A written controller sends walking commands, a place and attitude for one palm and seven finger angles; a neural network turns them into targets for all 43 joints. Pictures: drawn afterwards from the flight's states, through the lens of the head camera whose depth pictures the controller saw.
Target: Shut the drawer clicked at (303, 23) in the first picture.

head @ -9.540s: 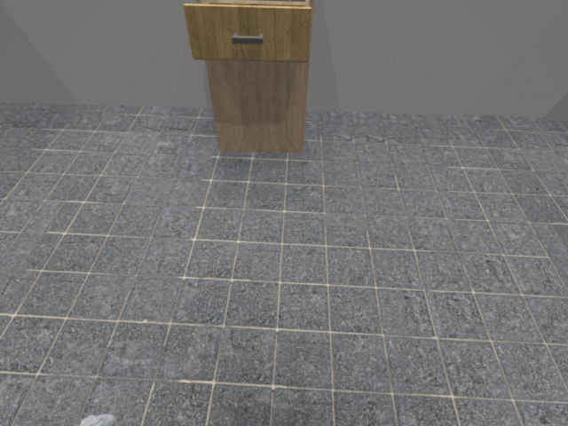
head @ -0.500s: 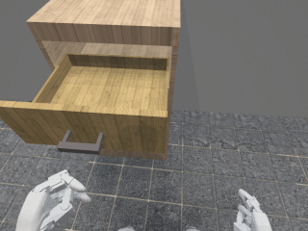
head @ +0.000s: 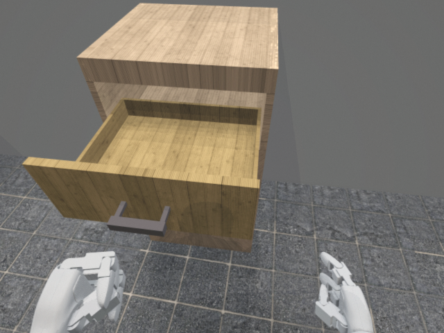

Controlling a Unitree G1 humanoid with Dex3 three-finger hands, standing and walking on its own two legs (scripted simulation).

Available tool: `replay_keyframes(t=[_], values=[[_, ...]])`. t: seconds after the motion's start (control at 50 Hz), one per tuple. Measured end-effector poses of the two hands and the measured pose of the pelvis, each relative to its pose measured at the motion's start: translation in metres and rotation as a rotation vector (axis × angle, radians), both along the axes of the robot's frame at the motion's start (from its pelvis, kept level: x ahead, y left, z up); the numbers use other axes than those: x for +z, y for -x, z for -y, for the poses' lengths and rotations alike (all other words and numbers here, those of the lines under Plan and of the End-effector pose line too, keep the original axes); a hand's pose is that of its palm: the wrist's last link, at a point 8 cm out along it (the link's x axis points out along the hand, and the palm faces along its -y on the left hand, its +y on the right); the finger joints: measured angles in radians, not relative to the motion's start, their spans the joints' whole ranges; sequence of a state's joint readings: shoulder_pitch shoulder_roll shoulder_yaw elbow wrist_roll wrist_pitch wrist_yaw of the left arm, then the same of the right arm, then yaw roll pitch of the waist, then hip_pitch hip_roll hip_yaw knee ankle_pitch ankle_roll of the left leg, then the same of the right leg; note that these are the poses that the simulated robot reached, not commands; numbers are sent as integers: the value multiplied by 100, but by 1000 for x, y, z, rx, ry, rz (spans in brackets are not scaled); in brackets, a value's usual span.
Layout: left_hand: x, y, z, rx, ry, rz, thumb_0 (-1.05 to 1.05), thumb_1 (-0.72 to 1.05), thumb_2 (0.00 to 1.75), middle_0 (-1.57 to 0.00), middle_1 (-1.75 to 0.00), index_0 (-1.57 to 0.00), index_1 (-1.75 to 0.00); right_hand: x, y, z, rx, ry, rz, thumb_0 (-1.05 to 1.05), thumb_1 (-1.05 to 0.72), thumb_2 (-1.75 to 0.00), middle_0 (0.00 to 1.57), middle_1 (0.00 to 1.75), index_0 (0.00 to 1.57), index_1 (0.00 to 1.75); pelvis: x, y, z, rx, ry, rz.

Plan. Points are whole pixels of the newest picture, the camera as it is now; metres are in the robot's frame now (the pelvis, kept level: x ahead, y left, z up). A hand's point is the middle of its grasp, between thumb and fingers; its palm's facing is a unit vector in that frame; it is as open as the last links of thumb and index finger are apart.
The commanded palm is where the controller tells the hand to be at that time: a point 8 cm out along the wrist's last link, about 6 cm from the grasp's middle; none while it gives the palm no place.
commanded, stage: raise the hand and make a fist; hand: left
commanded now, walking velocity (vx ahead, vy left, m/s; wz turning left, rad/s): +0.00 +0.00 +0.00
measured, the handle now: (140, 217) +0.32 +0.20 +0.03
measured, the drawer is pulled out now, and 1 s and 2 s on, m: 0.30 0.30 0.30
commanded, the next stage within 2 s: bring the fist close to the handle in 0.50 s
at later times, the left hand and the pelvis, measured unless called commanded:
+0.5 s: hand (118, 298) +0.14 +0.15 +0.12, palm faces +0.03 -0.99 -0.11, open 3.3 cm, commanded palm +0.09 +0.21 +0.13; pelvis +0.00 -0.02 +0.01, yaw +0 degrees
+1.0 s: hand (130, 287) +0.17 +0.15 +0.09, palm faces +0.01 -1.00 -0.08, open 3.3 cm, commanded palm +0.13 +0.21 +0.09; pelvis -0.01 -0.02 +0.01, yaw +0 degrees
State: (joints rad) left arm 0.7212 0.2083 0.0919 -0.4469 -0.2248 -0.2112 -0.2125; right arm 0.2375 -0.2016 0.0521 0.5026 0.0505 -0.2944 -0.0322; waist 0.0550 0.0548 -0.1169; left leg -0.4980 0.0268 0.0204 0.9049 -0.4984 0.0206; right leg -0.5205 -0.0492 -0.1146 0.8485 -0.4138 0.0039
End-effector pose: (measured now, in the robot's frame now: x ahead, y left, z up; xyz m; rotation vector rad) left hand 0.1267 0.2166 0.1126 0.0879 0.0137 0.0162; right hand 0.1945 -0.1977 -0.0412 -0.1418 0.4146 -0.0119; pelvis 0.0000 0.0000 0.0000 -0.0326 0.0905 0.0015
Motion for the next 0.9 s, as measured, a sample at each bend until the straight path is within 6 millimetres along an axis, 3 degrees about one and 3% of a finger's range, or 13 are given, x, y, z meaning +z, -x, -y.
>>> replay_keyframes(t=[0.18, 0.5, 0.68, 0.9], values=[[17, -6, 1, -12, -16, 15, 2, 90, 90, -140, -159, -140, -159, 2, 8, 14, -34, 9, -4, 1, -90, -90, 21, 30, 20, 30, 7, -5, 3, -4, -5, 23], [17, 7, 11, 15, -27, 7, 2, 90, 90, -140, -159, -140, -160, 7, 7, 31, -39, 12, 27, 1, -90, -90, 20, 30, 20, 29, 9, -2, 16, -3, -13, 38], [14, 7, 5, 17, -24, 0, 2, 90, 90, -140, -159, -140, -160, 7, 9, 37, -45, 8, 35, 1, -90, -90, 20, 30, 20, 30, 11, 1, 22, 0, -14, 44], [-10, -5, 10, 1, 3, -19, 2, 90, 90, -140, -159, -140, -160, -1, 22, 47, -54, 48, -10, 1, -90, -90, 20, 30, 20, 30, 8, 9, 22, 2, -17, 22]])
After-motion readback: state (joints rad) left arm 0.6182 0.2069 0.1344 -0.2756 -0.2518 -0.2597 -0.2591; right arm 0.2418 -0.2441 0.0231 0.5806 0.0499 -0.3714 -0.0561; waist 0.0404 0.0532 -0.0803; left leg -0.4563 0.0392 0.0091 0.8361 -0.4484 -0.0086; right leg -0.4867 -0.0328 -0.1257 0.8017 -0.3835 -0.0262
